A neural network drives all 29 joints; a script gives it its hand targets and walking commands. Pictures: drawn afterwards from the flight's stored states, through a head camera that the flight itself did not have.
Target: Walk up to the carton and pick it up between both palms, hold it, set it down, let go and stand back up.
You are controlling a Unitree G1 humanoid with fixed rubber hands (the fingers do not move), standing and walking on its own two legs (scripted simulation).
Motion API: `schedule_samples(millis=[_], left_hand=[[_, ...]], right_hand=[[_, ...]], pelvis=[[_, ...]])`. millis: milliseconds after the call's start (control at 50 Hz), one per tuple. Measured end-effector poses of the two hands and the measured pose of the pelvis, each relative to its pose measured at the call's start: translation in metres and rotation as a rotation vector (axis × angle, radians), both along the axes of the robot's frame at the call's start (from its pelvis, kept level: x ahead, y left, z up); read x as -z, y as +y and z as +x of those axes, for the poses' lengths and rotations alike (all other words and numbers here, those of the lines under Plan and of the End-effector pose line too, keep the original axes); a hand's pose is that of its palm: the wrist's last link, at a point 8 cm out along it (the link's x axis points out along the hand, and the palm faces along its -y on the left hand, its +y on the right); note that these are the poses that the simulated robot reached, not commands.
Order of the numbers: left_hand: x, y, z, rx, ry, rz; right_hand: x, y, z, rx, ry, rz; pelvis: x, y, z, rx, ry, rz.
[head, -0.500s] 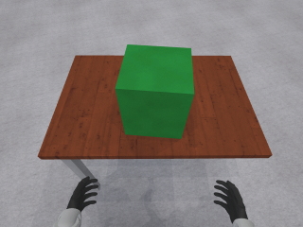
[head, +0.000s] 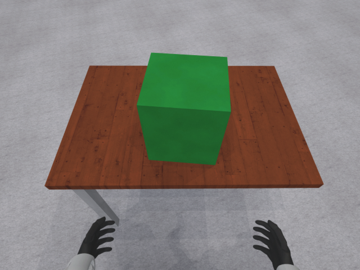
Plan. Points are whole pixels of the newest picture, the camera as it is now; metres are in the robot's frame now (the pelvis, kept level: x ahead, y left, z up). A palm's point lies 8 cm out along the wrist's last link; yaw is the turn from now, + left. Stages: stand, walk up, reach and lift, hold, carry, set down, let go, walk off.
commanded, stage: let go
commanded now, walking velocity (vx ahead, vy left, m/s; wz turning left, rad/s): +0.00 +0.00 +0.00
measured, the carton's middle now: (185, 112) +0.53 +0.01 -0.02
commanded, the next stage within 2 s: stand in 0.18 s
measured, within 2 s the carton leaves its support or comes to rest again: neither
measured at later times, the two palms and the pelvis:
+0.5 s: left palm (58, 263) +0.15 +0.28 -0.08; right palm (303, 263) +0.15 -0.25 -0.09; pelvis +0.02 +0.00 +0.00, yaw +0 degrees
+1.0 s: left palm out of the picture +0.13 +0.28 -0.09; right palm (306, 269) +0.14 -0.26 -0.09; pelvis +0.02 +0.00 +0.00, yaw +0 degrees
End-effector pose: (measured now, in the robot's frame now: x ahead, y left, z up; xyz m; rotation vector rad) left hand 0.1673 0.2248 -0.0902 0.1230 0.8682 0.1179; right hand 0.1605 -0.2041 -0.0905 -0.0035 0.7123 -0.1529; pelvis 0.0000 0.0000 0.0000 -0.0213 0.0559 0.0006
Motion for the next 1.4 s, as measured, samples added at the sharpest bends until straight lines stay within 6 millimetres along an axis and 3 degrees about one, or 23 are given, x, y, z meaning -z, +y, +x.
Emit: schedule_samples(millis=[240,340,460,540,840,1400], left_hand=[[0.000,0.001,-0.001,0.021,0.004,0.018],[-0.004,0.023,-0.006,0.019,-0.015,0.081],[-0.008,0.052,-0.016,-0.004,-0.009,0.138],[-0.007,0.060,-0.024,-0.014,0.008,0.151],[0.002,0.057,-0.035,0.009,0.059,0.149],[0.008,0.064,-0.053,-0.014,0.131,0.165]], right_hand=[[0.003,-0.001,-0.003,-0.014,0.035,-0.006],[0.005,-0.020,-0.009,-0.001,0.133,-0.053],[-0.003,-0.041,-0.008,0.007,0.128,-0.107],[-0.006,-0.049,-0.007,0.008,0.123,-0.129],[-0.004,-0.052,-0.009,0.012,0.139,-0.132],[0.011,-0.054,-0.030,0.028,0.223,-0.117]], pelvis=[[0.000,0.000,0.001,0.000,0.000,0.000],[0.000,0.000,0.007,0.000,0.009,0.000],[0.000,0.000,0.014,0.000,0.019,0.001],[0.000,0.000,0.017,0.000,0.024,0.001],[0.000,-0.001,0.020,0.000,0.027,0.001],[0.000,-0.001,0.020,0.000,0.027,0.001]])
